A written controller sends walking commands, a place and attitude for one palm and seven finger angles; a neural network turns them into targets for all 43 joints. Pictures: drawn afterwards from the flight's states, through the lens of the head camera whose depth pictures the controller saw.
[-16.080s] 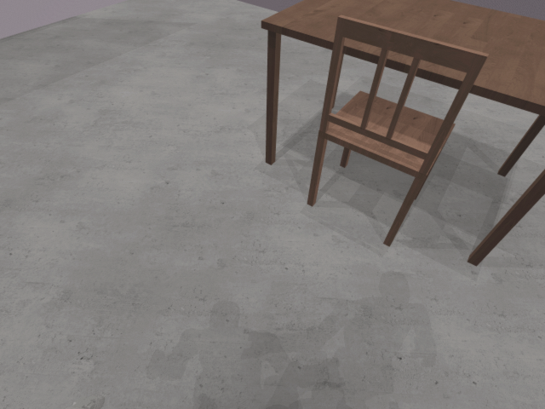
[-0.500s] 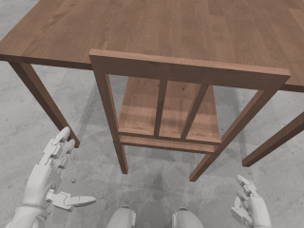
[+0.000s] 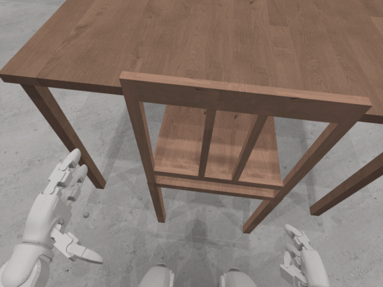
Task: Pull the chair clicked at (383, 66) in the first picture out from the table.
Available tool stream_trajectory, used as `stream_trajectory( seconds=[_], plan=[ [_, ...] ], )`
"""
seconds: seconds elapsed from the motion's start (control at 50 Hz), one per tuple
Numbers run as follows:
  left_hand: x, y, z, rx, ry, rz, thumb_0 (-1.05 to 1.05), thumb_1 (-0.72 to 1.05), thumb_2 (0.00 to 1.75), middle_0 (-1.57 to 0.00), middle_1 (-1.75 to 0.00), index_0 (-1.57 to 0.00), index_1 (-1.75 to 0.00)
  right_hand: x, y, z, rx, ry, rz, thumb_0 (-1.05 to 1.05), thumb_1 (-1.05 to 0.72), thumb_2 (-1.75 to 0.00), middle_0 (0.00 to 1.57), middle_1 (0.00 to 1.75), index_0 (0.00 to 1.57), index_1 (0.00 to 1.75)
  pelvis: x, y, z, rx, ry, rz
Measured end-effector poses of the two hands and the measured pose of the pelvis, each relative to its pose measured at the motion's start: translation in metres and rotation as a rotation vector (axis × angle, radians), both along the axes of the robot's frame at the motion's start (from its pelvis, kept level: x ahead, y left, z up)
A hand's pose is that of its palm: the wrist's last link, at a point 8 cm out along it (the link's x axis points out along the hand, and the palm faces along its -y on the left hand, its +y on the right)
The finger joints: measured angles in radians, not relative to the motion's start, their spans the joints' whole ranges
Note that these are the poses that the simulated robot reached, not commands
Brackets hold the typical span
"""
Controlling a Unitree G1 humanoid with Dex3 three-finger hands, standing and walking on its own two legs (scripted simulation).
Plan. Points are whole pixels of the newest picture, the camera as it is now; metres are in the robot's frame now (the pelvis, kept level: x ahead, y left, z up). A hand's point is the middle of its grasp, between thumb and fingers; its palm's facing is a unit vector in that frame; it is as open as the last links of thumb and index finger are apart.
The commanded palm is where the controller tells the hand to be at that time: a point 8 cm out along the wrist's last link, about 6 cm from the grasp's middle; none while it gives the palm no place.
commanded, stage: raise the hand toward the chair's back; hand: left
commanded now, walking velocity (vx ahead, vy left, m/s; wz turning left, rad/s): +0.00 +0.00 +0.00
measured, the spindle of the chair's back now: (205, 146) +0.44 -0.01 -0.01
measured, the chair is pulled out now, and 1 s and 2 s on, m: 0.00 0.00 0.00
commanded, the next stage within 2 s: aim the fingers beside a spindle in 0.50 s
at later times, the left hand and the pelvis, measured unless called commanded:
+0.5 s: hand (88, 213) +0.24 +0.20 +0.05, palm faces -0.05 -1.00 -0.06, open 16.9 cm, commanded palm +0.22 +0.26 +0.05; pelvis +0.00 +0.00 +0.00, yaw +0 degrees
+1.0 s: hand (106, 209) +0.25 +0.18 +0.04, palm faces -0.08 -1.00 -0.04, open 16.9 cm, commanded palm +0.24 +0.23 +0.04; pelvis +0.00 +0.00 -0.01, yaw +0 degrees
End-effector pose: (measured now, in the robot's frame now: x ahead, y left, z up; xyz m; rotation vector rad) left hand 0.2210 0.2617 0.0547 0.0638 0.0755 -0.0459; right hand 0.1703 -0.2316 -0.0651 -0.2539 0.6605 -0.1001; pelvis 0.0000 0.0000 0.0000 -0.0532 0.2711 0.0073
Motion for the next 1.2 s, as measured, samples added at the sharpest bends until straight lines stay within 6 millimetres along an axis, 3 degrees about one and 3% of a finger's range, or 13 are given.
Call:
stream_trajectory(
  seconds=[0.26, 0.66, 1.2],
  plan=[
    [0.006, -0.003, -0.002, -0.011, 0.012, -0.010, -0.01, -0.50, 0.30, -0.06, -0.08, -0.06, -0.08, -0.014, -0.017, 0.006, -0.032, 0.014, -0.046, 0.02, -0.91, -0.90, 0.20, 0.30, 0.20, 0.30, 0.001, 0.000, 0.004, 0.004, -0.001, -0.008],
    [0.002, -0.005, -0.001, -0.007, 0.000, -0.008, -0.01, -0.50, 0.30, -0.06, -0.08, -0.06, -0.08, 0.000, -0.006, 0.005, -0.003, -0.017, -0.005, 0.02, -0.91, -0.90, 0.20, 0.30, 0.20, 0.30, 0.000, -0.002, 0.002, 0.004, -0.001, -0.003],
    [0.020, -0.035, -0.020, -0.017, -0.013, -0.038, -0.01, -0.50, 0.30, -0.06, -0.08, -0.06, -0.08, -0.011, -0.015, -0.014, -0.009, 0.032, -0.017, 0.02, -0.91, -0.90, 0.20, 0.30, 0.20, 0.30, -0.004, -0.005, -0.011, 0.012, 0.041, -0.010]
  ],
)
